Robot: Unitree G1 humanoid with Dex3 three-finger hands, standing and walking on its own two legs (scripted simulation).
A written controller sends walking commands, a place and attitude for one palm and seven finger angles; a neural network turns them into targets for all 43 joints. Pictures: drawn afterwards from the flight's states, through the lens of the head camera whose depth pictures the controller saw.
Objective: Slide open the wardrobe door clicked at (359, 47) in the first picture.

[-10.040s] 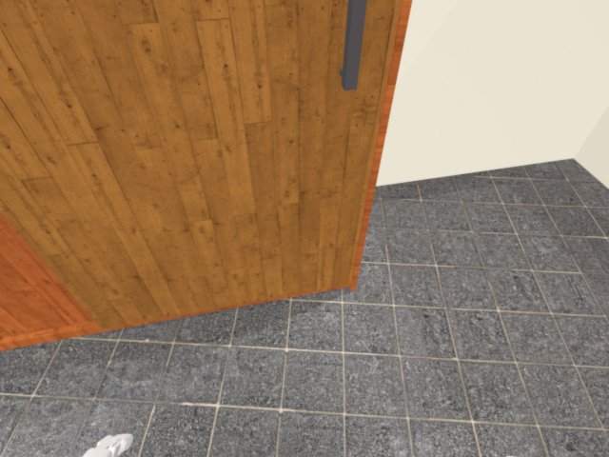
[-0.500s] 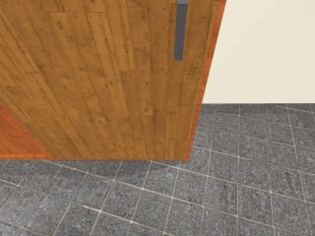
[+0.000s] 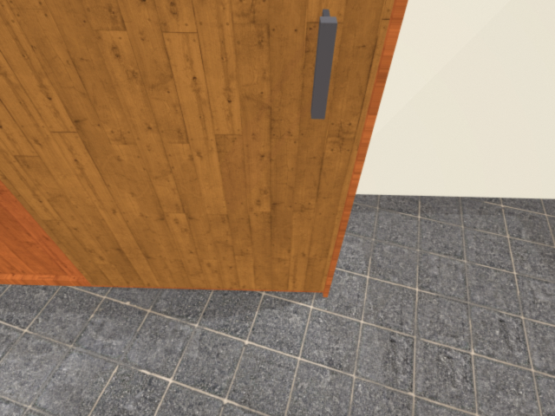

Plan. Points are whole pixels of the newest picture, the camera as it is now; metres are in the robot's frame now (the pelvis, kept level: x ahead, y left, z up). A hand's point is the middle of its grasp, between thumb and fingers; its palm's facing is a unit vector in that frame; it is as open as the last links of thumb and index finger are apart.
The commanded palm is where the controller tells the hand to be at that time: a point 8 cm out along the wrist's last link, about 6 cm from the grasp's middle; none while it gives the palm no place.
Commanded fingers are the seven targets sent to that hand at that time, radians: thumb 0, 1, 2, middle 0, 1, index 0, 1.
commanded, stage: shuffle to correct the standing spot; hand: right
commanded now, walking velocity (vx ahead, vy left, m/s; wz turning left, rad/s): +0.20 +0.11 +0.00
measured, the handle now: (321, 66) +0.64 -0.04 +0.19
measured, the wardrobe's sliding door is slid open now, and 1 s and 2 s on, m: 0.00 0.00 0.00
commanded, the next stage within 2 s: come to a stop and stand still in 0.82 s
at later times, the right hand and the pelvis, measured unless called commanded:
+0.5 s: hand out of the picture +0.01 -0.11 -0.18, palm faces +0.09 +0.98 -0.15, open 7.3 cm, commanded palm none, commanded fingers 0.00 -0.90 -0.90 0.20 0.30 0.20 0.30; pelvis +0.08 +0.03 -0.01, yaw -1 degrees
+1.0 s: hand (357, 339) +0.30 -0.13 -0.17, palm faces -0.03 +0.97 -0.25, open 7.3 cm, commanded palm none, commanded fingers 0.00 -0.90 -0.90 0.20 0.30 0.20 0.30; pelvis +0.21 +0.08 -0.01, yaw +0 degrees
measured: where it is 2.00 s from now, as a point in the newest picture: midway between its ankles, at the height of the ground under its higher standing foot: outside the picture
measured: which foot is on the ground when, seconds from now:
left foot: down 0.00-0.60, up 0.62-0.98, down 1.00-1.00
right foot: down 0.00-0.30, up 0.32-0.58, down 0.60-1.00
